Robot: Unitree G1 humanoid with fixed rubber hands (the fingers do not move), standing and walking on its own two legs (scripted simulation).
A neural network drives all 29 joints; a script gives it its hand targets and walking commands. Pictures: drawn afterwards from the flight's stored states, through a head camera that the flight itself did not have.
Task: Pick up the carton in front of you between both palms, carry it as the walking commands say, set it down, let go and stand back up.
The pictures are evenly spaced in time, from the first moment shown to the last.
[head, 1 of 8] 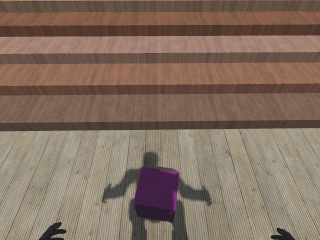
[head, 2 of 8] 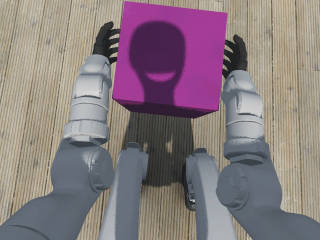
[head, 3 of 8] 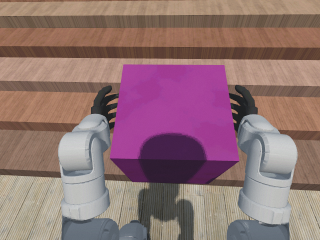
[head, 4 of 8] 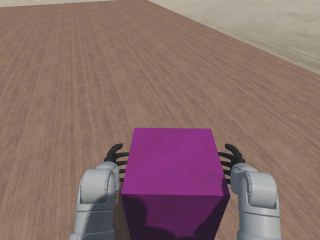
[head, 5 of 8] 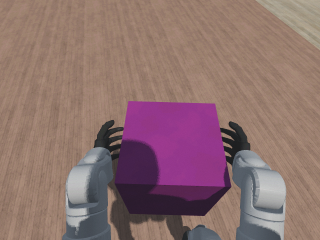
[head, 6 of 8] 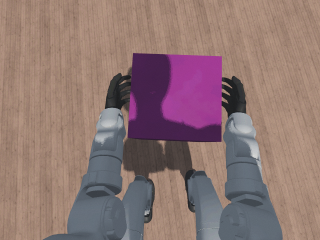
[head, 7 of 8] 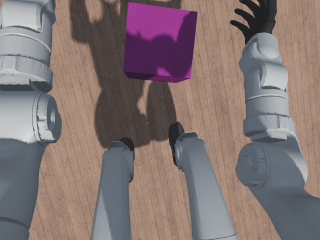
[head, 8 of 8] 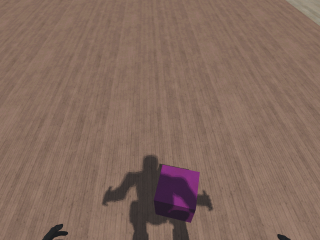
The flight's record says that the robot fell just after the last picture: no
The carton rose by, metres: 1.52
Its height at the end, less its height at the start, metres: +0.74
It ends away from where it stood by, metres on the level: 6.67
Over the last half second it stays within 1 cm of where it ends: yes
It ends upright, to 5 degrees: yes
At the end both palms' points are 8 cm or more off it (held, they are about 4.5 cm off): yes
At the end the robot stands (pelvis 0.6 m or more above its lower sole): yes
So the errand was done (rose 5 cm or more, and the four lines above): yes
